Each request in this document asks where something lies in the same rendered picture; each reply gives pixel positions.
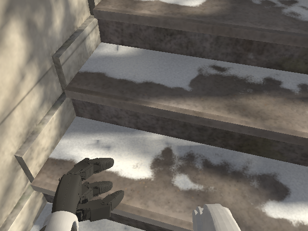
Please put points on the robot right thigh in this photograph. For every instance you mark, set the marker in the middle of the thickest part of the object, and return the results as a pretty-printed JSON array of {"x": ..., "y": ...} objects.
[{"x": 213, "y": 217}]

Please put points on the robot left forearm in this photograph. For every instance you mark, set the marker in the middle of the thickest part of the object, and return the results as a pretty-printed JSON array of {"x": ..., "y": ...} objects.
[{"x": 61, "y": 221}]

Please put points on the robot left hand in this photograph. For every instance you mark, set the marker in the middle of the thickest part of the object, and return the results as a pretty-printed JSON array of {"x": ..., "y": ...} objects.
[{"x": 74, "y": 197}]

